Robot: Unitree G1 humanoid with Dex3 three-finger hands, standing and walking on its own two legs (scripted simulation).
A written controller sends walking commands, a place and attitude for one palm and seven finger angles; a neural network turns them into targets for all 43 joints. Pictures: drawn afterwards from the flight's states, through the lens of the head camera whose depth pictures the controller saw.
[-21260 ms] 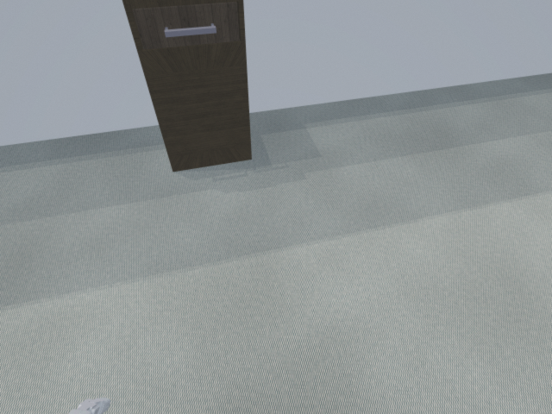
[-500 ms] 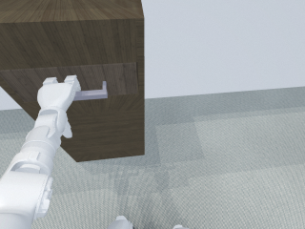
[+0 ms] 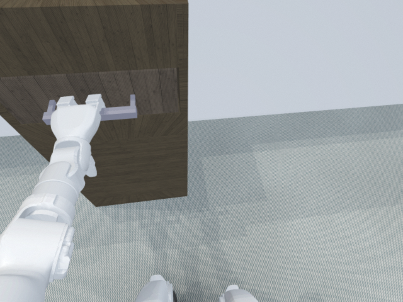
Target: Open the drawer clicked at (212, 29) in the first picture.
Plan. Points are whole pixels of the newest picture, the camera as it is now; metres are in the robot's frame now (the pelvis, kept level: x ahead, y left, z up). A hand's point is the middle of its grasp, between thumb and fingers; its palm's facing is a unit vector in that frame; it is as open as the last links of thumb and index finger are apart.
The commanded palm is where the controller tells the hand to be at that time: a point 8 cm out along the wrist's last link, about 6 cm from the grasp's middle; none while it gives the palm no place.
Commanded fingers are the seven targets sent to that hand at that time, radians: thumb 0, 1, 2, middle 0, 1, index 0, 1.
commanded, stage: lower the fingers behind the handle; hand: left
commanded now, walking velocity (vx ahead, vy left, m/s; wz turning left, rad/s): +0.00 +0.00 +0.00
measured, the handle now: (92, 108) +0.53 +0.23 +0.02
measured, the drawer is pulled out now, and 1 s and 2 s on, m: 0.00 0.00 0.07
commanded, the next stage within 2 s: close the thumb around the handle in 0.38 s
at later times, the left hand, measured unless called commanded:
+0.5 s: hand (88, 137) +0.47 +0.23 +0.00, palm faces -0.07 -0.03 -1.00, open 13.9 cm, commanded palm +0.45 +0.22 +0.05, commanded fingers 0.00 -0.39 0.35 -0.31 -1.21 -0.31 -1.21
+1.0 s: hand (88, 137) +0.46 +0.23 +0.00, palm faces -0.06 -0.03 -1.00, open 7.4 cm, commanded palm +0.44 +0.22 +0.05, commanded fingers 0.00 0.90 0.90 -0.40 -1.35 -0.40 -1.35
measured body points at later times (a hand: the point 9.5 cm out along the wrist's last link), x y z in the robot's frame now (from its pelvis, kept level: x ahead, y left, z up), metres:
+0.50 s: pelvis +0.00 +0.00 +0.00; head +0.11 +0.00 +0.44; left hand +0.46 +0.23 +0.05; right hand +0.01 -0.28 -0.13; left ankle +0.04 +0.09 -0.68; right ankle -0.03 -0.13 -0.68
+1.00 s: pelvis +0.01 +0.00 +0.00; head +0.11 +0.00 +0.44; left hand +0.46 +0.23 +0.05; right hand +0.03 -0.28 -0.13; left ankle +0.04 +0.09 -0.68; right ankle -0.03 -0.13 -0.68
